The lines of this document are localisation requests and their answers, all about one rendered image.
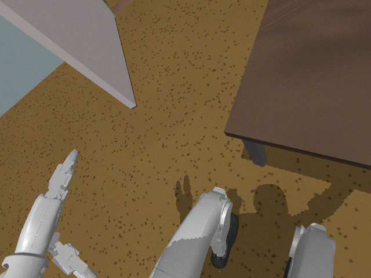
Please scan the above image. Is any left robot foot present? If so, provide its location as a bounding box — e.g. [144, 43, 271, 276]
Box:
[211, 213, 239, 269]

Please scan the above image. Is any left robot arm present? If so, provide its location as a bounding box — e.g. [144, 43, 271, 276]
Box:
[0, 253, 49, 278]

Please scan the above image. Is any left robot hand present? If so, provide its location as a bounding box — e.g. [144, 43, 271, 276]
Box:
[14, 149, 98, 278]

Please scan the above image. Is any coffee table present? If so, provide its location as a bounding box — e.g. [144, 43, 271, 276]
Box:
[224, 0, 371, 170]

